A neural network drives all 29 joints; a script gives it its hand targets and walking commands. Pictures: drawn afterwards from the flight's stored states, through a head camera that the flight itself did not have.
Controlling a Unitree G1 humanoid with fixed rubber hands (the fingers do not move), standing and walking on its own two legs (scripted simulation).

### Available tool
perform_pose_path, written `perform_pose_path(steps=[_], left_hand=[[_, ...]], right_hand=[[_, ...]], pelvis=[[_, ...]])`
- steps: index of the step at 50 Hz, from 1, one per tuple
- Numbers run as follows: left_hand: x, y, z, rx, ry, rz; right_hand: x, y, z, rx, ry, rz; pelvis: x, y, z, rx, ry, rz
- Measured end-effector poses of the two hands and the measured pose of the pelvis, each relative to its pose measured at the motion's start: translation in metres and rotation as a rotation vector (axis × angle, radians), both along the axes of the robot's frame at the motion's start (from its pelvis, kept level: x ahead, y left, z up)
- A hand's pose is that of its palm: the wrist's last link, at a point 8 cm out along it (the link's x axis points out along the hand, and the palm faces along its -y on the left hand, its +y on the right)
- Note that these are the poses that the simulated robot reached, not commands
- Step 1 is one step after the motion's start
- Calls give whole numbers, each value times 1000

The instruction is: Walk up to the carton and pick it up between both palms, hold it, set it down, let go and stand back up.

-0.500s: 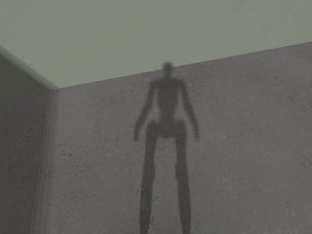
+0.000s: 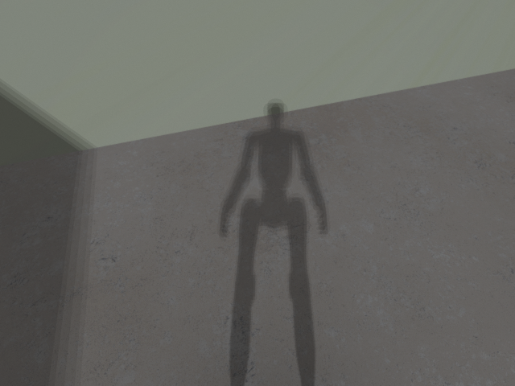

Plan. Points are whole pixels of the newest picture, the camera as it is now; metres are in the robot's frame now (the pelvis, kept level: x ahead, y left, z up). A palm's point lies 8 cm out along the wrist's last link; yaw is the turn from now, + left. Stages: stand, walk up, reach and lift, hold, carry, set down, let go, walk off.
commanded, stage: walk up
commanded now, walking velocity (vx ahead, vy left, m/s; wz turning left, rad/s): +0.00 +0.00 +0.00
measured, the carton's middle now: out of the picture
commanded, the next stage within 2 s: none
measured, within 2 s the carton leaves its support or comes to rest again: neither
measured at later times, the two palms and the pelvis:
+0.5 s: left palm out of the picture +0.13 +0.20 -0.11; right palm out of the picture +0.01 -0.34 -0.17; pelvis -0.02 -0.05 -0.03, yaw -21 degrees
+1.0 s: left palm (262, 339) +0.22 +0.02 -0.13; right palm out of the picture -0.22 -0.31 -0.11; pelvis -0.05 -0.08 -0.01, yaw -50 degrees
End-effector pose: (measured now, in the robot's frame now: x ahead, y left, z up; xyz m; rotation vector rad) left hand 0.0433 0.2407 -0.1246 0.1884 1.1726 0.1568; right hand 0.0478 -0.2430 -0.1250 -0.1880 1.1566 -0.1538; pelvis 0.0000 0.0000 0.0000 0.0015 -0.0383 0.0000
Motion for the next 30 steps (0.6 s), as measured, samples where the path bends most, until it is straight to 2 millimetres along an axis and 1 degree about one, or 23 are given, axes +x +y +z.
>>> perform_pose_path(steps=[7,9,13,17,21,24,26,30], left_hand=[[1,2,-1,1,9,4],[3,3,-2,-2,19,-22],[13,7,-5,42,89,-161],[40,2,-1,80,91,-260],[72,-17,5,109,31,-331],[88,-37,10,112,-26,-350],[94,-50,14,111,-30,-375],[107,-73,18,112,-21,-464]], right_hand=[[-1,1,0,-2,14,-5],[1,-2,-2,-12,10,-10],[7,-20,-4,-41,-71,-79],[-2,-45,-10,-66,-113,-147],[-18,-75,-28,-60,-112,-211],[-32,-94,-42,-41,-82,-264],[-42,-100,-41,-31,-67,-312],[-63,-103,-28,-31,-78,-379]], pelvis=[[2,1,1,0,-5,1],[0,1,-2,9,6,-38],[-10,-3,-9,41,4,-146],[-17,-14,-15,62,-8,-225],[-19,-32,-26,58,-24,-301],[-20,-44,-30,6,-29,-339],[-22,-47,-26,0,-23,-380],[-26,-53,-15,-4,-8,-452]])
